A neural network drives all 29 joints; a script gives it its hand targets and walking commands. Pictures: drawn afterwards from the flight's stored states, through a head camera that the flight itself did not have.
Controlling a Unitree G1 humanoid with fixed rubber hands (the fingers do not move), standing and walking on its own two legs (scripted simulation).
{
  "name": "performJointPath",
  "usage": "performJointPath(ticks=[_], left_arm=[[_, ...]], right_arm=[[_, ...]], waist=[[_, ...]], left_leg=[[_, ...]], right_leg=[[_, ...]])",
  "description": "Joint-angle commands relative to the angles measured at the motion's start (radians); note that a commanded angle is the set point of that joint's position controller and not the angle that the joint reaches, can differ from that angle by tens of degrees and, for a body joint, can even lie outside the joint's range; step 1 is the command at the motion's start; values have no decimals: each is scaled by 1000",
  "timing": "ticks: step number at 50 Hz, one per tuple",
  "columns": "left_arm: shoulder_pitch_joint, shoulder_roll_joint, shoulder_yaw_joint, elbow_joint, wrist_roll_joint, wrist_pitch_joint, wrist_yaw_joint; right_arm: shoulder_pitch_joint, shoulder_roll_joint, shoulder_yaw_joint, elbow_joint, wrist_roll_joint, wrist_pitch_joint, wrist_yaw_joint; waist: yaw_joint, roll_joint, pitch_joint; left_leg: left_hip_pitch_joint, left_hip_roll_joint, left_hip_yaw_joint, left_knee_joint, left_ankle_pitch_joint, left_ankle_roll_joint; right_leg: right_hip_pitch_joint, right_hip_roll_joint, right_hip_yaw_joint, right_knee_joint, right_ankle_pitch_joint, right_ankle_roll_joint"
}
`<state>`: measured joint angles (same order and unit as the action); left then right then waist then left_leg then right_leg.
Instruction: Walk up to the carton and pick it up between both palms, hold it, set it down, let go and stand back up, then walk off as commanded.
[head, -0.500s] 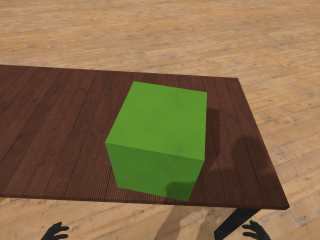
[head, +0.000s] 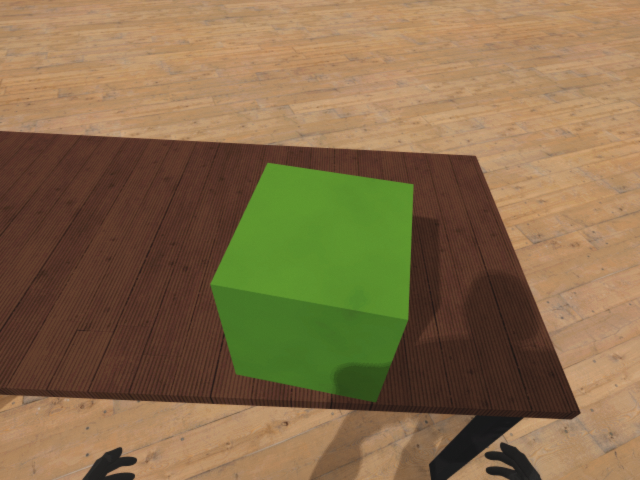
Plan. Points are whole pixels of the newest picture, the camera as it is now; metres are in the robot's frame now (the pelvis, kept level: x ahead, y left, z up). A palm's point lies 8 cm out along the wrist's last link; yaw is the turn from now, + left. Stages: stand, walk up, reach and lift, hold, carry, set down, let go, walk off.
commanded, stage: stand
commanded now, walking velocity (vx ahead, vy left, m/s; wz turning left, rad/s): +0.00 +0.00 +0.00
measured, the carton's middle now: (321, 282) +0.40 +0.00 -0.01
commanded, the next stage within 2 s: walk off in 1.00 s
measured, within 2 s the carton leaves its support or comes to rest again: neither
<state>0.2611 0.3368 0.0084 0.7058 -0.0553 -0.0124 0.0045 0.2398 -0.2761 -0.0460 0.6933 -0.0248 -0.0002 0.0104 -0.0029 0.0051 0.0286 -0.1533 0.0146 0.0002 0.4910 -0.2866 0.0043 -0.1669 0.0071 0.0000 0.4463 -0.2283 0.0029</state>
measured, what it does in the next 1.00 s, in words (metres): stands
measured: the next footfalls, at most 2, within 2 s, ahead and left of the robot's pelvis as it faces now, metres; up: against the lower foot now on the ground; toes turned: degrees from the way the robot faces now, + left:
left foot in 1.60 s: -0.09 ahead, +0.11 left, +0.00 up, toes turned +0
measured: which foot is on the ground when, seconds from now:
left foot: down 0.00-1.00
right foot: down 0.00-1.00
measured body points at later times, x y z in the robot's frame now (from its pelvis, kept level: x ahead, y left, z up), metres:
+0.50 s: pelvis +0.00 +0.00 +0.00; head -0.01 +0.00 +0.45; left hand +0.11 +0.29 -0.10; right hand +0.12 -0.27 -0.10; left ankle -0.01 +0.12 -0.74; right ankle +0.01 -0.13 -0.74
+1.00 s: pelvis -0.01 -0.01 +0.00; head -0.02 -0.01 +0.45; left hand +0.11 +0.28 -0.10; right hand +0.11 -0.28 -0.11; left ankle -0.01 +0.12 -0.74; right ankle +0.01 -0.13 -0.74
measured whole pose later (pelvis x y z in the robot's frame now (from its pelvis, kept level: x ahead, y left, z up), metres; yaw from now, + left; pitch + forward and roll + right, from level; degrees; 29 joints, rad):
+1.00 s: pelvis -0.01 -0.01 +0.00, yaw +0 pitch -3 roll +0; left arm 0.22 0.34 0.01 0.80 -0.06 -0.01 0.00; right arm 0.24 -0.28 -0.05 0.74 -0.02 0.00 0.01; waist 0.00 0.01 0.04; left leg -0.15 0.01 0.00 0.47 -0.26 0.00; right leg -0.17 0.01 0.00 0.45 -0.22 0.00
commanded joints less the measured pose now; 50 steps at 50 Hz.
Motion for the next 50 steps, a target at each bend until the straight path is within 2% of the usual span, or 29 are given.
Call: performJointPath(ticks=[1,2,5,8,12,13,15,18,19,20,22,25,26,27,28,29,30,33,36,37,39,40,41,42,43,44,46,47,50], left_arm=[[-70,211,60,-34,87,-50,-4],[-91,186,48,-24,97,-46,-5],[-64,214,61,-15,104,-44,-2],[-50,233,71,-6,95,-50,0],[-77,209,61,-2,96,-41,0],[-72,191,55,9,96,-43,-8],[-72,206,57,8,92,-46,-6],[-70,234,58,25,97,-41,-5],[-32,195,51,21,92,-45,-8],[-94,199,45,26,99,-47,-9],[-68,205,53,29,90,-47,-9],[-87,235,49,47,99,-50,1],[-102,186,49,17,86,-44,-6],[-99,198,49,23,98,-52,-3],[-95,205,53,20,91,-46,-4],[-73,208,50,36,96,-50,0],[-79,226,60,30,92,-45,-3],[-94,186,48,31,77,-48,-13],[-80,219,50,45,91,-46,-2],[-80,247,69,59,92,-49,0],[-72,224,48,62,86,-49,-8],[-94,212,56,67,86,-47,-3],[-72,229,58,65,80,-40,1],[-86,215,51,77,81,-36,-1],[-95,214,45,51,93,-39,-3],[-93,235,57,75,81,-43,5],[-97,226,49,59,82,-42,-1],[-94,235,47,74,80,-41,-3],[-119,237,54,82,93,-37,-5]], right_arm=[[-62,-272,-59,-26,3,-31,-18],[-83,-247,-54,-25,5,-39,-15],[-79,-285,-68,-22,11,-32,-5],[-43,-259,-56,-15,15,-30,-14],[-63,-273,-64,-22,0,-36,-13],[-70,-262,-58,-12,-1,-33,-13],[-62,-248,-52,-4,14,-38,-11],[-70,-244,-50,-5,20,-45,-9],[-97,-263,-54,-13,7,-41,-15],[-75,-237,-42,-5,4,-43,-17],[-72,-254,-46,5,8,-43,-15],[-81,-242,-51,2,18,-40,-8],[-118,-284,-66,-13,-1,-42,-15],[-89,-245,-61,0,11,-42,-13],[-103,-264,-67,-25,7,-42,-14],[-56,-241,-54,4,7,-36,-14],[-76,-244,-51,12,24,-43,-10],[-52,-272,-48,29,8,-38,-12],[-115,-247,-46,25,3,-36,-6],[-60,-245,-43,22,8,-44,-8],[-43,-244,-46,39,8,-41,-6],[-64,-268,-54,36,8,-41,-6],[-49,-270,-56,36,20,-41,-13],[-87,-260,-48,33,22,-40,-10],[-62,-252,-44,26,23,-41,-12],[-71,-242,-45,39,22,-39,-10],[-93,-269,-57,40,10,-37,-11],[-67,-262,-53,45,11,-37,-11],[-60,-264,-53,45,8,-36,-8]], waist=[[-2,110,-12],[-5,62,-36],[5,107,8],[-13,55,-4],[6,131,-39],[0,93,-68],[-3,120,-35],[-3,86,-4],[23,101,-3],[-8,61,-47],[1,106,4],[-18,52,-50],[19,103,-10],[-3,54,-56],[23,110,-55],[-5,47,-108],[-3,98,-50],[-5,87,-50],[8,61,-38],[-13,92,-39],[4,78,-61],[7,119,-21],[-7,87,-15],[10,60,-44],[-4,120,-53],[4,33,-61],[9,102,-20],[5,60,-40],[-7,65,-21]], left_leg=[[-61,94,-89,-107,191,47],[-54,77,-80,-95,164,35],[-92,71,-79,-111,113,30],[-49,81,-79,-98,155,37],[-64,93,-97,-134,214,45],[-41,94,-90,-125,179,44],[-69,86,-83,-129,175,38],[-49,97,-99,-134,153,44],[-81,84,-90,-139,121,31],[-60,86,-85,-130,117,41],[-87,83,-86,-143,61,38],[-17,84,-91,-130,163,36],[-83,86,-97,-125,180,44],[-8,88,-95,-121,201,29],[-41,79,-80,-105,220,36],[-1,83,-81,-117,192,35],[-7,78,-65,-110,212,23],[-56,92,-90,-156,65,39],[-27,75,-72,-133,102,32],[-22,79,-89,-141,153,37],[-46,84,-90,-146,154,38],[-34,85,-83,-144,190,34],[2,96,-104,-139,249,39],[21,98,-87,-114,247,37],[-13,99,-91,-129,207,36],[5,101,-104,-133,195,34],[-11,93,-89,-124,179,46],[-40,96,-95,-139,159,38],[-30,77,-72,-150,157,30]], right_leg=[[8,-109,90,-29,173,-59],[21,-95,78,-36,185,-44],[3,-104,76,-51,184,-55],[-20,-104,77,-60,205,-46],[41,-90,56,-6,206,-58],[49,-93,58,-21,158,-51],[44,-121,90,-39,226,-56],[4,-106,73,-50,145,-49],[2,-99,76,-54,142,-42],[28,-108,71,-46,130,-51],[6,-112,93,-56,155,-47],[25,-108,84,-48,175,-60],[22,-112,84,-46,192,-52],[29,-125,82,-40,202,-58],[23,-121,79,-26,234,-59],[67,-122,76,-34,242,-43],[5,-114,95,-56,216,-53],[33,-102,79,-52,128,-39],[24,-105,82,-60,162,-53],[25,-123,108,-56,179,-64],[59,-118,80,-38,177,-54],[22,-112,87,-46,203,-55],[14,-124,81,-41,222,-64],[5,-116,91,-41,221,-56],[37,-112,71,-52,193,-54],[28,-121,99,-53,169,-64],[-10,-129,111,-67,185,-65],[45,-119,83,-66,182,-51],[39,-116,104,-59,181,-55]])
